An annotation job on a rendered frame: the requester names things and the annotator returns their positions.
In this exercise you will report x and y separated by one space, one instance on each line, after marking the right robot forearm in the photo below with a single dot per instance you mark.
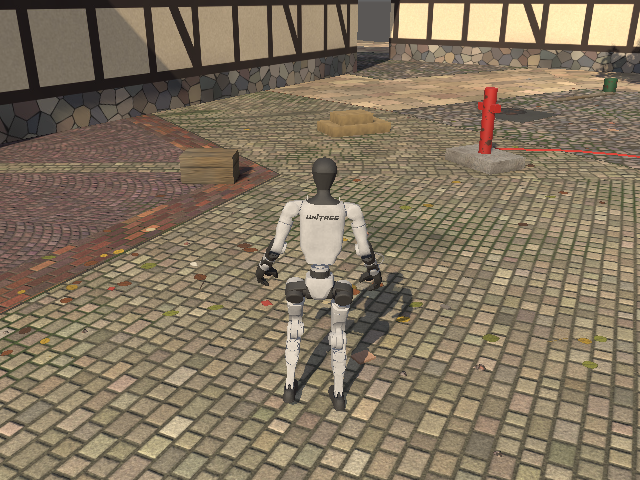
370 262

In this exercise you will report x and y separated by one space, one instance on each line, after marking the left robot forearm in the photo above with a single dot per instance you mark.
269 257

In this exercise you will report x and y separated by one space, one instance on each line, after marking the robot torso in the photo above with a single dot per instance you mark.
321 238

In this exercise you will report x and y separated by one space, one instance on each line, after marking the robot right upper arm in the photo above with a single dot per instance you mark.
353 212

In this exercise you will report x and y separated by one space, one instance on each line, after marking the robot left upper arm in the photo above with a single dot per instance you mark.
291 209

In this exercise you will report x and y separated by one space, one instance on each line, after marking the right robot hand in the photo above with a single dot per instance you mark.
377 280

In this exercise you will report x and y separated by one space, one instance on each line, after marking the left robot hand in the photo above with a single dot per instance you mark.
260 273

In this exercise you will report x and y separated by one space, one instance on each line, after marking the robot left thigh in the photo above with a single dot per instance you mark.
295 292

